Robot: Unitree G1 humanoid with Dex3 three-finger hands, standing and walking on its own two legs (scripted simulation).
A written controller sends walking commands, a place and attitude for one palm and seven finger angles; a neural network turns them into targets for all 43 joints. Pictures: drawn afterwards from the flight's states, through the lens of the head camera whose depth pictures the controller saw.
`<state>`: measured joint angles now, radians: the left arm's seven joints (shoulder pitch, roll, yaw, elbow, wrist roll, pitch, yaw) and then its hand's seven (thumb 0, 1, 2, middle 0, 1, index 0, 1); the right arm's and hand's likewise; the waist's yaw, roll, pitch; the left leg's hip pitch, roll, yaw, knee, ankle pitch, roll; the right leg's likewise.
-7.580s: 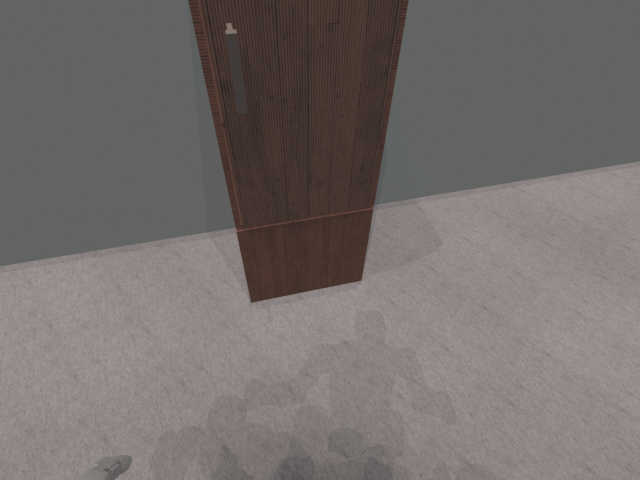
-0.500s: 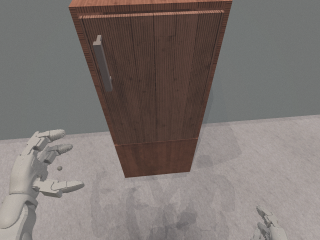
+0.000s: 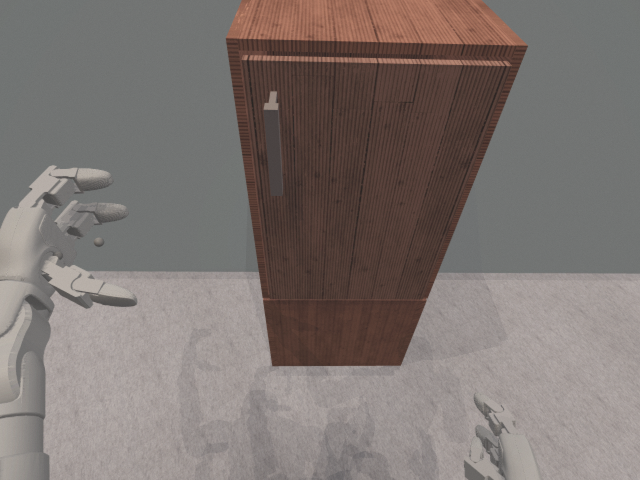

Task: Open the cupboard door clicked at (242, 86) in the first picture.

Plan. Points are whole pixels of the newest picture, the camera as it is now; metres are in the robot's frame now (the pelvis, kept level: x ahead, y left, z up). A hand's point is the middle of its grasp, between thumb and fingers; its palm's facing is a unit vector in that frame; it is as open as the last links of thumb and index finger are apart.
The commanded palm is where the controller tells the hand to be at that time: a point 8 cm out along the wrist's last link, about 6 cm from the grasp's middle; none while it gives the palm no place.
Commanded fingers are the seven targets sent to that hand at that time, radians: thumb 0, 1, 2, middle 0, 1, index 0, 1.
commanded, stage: raise the hand with hooked fingers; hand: left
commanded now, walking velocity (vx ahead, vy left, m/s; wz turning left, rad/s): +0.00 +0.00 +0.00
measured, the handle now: (275, 145) +0.56 +0.15 +0.13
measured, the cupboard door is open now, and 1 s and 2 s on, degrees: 0 0 0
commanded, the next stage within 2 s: move the hooked fingers beside the handle in 0.46 s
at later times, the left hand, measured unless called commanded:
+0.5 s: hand (126, 253) +0.30 +0.26 +0.15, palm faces +0.15 -0.99 -0.05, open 14.0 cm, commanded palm +0.26 +0.31 +0.15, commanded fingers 0.00 -0.50 0.30 -0.30 -1.20 -0.30 -1.20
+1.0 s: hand (164, 216) +0.36 +0.24 +0.15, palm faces +0.17 -0.99 -0.01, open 14.0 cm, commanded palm +0.33 +0.29 +0.15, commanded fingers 0.00 -0.50 0.30 -0.30 -1.20 -0.30 -1.20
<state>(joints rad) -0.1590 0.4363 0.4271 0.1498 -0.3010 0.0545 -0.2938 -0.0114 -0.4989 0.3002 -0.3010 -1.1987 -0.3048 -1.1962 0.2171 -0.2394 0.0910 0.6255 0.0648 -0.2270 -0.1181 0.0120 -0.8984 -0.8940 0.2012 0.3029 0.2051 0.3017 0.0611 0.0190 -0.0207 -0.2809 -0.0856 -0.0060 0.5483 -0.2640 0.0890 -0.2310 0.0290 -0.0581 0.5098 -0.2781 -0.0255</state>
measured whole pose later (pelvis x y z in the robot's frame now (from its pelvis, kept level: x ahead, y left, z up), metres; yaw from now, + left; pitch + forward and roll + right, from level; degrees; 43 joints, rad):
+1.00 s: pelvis +0.00 -0.06 +0.00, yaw -2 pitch +3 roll +0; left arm -0.38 0.54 0.49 0.56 -0.28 0.04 -0.37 -0.01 -0.50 0.30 -0.30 -1.20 -0.31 -1.20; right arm 0.24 -0.28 0.06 0.63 0.09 -0.14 -0.11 0.01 -0.90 -0.89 0.20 0.30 0.20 0.30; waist 0.00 0.02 -0.04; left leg -0.35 -0.02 -0.01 0.58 -0.29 0.02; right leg -0.31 0.09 -0.06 0.55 -0.29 -0.10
